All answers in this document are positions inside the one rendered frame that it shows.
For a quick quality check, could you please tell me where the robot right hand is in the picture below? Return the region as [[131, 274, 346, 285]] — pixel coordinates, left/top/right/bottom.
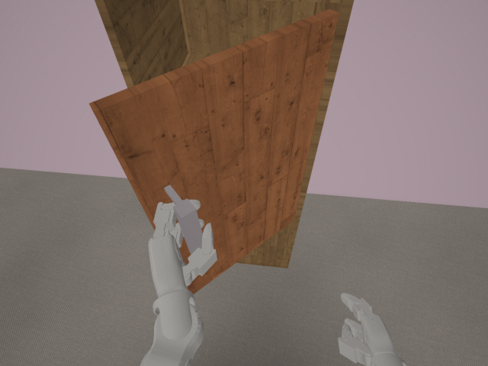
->
[[338, 293, 397, 366]]

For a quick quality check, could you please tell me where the cupboard door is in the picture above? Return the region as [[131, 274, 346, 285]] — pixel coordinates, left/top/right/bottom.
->
[[89, 9, 339, 294]]

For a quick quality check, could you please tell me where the robot left forearm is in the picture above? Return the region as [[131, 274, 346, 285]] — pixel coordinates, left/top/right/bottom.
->
[[140, 289, 204, 366]]

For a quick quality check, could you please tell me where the robot left hand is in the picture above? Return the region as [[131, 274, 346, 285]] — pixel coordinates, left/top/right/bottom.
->
[[149, 200, 217, 298]]

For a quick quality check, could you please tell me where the handle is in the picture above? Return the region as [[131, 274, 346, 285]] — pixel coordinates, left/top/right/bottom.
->
[[164, 185, 203, 254]]

